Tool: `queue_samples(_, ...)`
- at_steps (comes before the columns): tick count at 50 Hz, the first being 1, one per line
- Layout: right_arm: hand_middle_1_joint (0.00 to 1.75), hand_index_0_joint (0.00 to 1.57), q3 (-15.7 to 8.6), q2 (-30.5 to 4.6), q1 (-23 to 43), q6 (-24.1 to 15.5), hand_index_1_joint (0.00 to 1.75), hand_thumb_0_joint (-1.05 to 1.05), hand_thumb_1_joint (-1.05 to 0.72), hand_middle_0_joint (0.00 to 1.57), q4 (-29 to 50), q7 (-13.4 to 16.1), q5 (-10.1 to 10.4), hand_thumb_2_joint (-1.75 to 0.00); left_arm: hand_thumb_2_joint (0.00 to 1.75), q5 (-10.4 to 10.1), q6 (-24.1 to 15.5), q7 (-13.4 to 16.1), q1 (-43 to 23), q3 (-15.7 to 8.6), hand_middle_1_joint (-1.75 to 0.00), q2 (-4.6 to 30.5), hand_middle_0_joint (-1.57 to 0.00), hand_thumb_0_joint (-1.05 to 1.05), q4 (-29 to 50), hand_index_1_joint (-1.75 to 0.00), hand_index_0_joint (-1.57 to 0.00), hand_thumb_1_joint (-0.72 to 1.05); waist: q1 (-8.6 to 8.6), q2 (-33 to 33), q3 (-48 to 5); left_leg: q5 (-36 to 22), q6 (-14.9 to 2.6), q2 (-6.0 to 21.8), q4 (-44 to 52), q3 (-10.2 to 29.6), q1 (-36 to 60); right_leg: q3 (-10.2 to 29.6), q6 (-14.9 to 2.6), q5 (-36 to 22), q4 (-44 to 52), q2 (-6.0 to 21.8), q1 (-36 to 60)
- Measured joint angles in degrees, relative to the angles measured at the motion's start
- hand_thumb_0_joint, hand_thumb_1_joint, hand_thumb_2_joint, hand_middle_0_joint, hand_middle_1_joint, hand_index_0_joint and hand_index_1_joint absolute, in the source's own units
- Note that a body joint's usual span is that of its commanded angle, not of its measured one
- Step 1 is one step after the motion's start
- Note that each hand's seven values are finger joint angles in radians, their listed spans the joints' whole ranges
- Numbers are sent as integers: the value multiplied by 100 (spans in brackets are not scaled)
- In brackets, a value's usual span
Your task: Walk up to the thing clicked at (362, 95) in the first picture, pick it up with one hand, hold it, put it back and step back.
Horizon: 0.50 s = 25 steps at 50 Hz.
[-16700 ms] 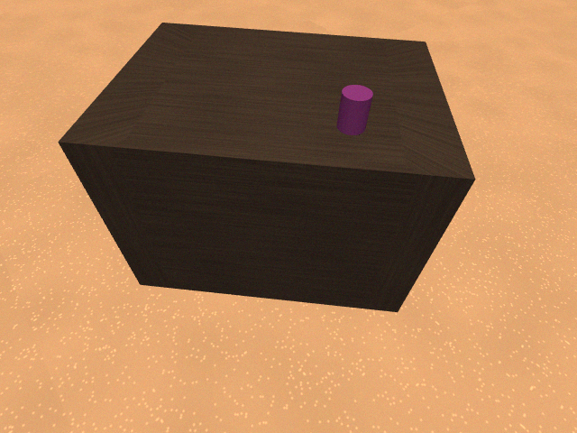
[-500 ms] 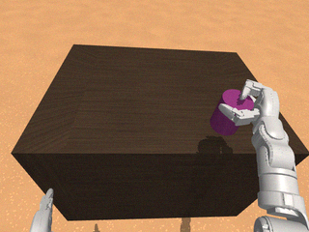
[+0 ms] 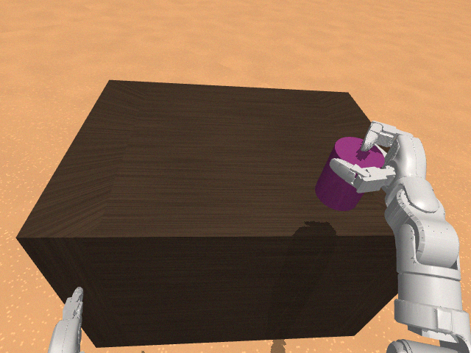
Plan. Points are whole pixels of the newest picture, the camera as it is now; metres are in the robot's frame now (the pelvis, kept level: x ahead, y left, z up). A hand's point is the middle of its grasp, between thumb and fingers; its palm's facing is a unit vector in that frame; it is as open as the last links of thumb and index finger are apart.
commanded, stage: hold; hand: right
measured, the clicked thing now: (346, 174) +0.36 -0.18 +0.17
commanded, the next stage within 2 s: none
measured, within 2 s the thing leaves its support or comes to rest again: neither
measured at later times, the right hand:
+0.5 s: hand (364, 153) +0.34 -0.18 +0.23, palm faces +0.20 +0.98 +0.00, open 6.7 cm
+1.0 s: hand (368, 165) +0.33 -0.19 +0.21, palm faces +0.22 +0.98 -0.01, open 6.7 cm
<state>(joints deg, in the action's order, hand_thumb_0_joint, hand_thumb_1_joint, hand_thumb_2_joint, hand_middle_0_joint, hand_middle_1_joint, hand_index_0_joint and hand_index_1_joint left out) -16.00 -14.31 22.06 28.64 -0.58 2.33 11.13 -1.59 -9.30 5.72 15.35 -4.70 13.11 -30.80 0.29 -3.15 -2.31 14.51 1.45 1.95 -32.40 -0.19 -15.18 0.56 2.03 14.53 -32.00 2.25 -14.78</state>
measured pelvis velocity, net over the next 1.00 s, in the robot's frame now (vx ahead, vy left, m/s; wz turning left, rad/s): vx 0.01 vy -0.01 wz -0.01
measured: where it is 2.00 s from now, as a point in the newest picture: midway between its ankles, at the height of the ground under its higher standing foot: outside the picture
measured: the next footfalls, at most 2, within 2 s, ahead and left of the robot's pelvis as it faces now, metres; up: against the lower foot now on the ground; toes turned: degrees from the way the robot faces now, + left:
none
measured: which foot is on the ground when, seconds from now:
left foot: down 0.00-1.00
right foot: down 0.00-1.00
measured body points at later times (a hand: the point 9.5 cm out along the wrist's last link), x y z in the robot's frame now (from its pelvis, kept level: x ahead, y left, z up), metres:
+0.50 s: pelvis +0.00 +0.00 +0.00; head -0.04 +0.03 +0.45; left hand +0.18 +0.25 -0.06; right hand +0.32 -0.23 +0.23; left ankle +0.03 +0.13 -0.73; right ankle +0.03 -0.14 -0.73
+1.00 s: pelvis +0.01 -0.01 +0.00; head -0.03 +0.02 +0.45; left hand +0.18 +0.25 -0.06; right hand +0.32 -0.24 +0.21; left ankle +0.03 +0.13 -0.73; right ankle +0.03 -0.14 -0.73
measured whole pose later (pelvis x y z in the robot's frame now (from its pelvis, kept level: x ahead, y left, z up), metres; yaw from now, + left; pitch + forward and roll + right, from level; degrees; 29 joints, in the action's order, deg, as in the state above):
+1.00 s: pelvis +0.01 -0.01 +0.00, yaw +0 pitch -4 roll +0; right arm -16.0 -13.4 16.0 34.9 9.4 2.7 12.1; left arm -1.1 -12.7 6.2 13.8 -5.1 12.4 -34.7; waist 0.4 -3.6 -2.5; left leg 14.9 2.0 2.3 -31.4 -0.4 -13.0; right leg 0.7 1.6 15.3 -32.1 1.9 -13.2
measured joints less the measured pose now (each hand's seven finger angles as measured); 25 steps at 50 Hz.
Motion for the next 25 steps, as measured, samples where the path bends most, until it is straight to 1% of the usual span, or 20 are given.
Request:
queue_samples(8, 107, 131, 7, 10, -80, 265, 142, -7, 40, 58, 321, 67, 34, -103, 5, 14, -87, 29, -63, -95, -5, 23, -5, -1, -118, -5, -5, -53, 14, -55, -65, -1, 11, 7, 56, -11, 101, 8, -7, 17, 17, -6, 78)
queue_samples(14, 108, 131, -39, 0, 15, 423, 142, -7, 40, 57, 401, 39, 22, -104, 5, 11, -159, 17, -55, -59, -5, 5, -5, -1, -244, -5, -5, -53, 47, -61, -60, 3, 11, 11, 67, -26, 127, 22, -9, 12, 34, -11, 99)
queue_samples(18, 108, 132, -26, 35, 19, 562, 143, -6, 40, 57, 478, 2, 13, -104, 5, 24, -169, -9, -78, -54, -5, -15, -5, -1, -318, -5, -5, -53, 54, -85, -52, 1, 14, 21, 76, -29, 128, 25, -11, 3, 49, -20, 101)
queue_samples(25, 108, 132, -41, 116, -166, 696, 143, -6, 40, 57, 770, -2, 105, -104, 5, 32, -194, 10, -117, -58, -5, -16, -5, -1, -307, -5, -6, -53, 34, -97, -54, 20, 28, 38, 72, -18, 145, 13, -26, 16, 57, -37, 125)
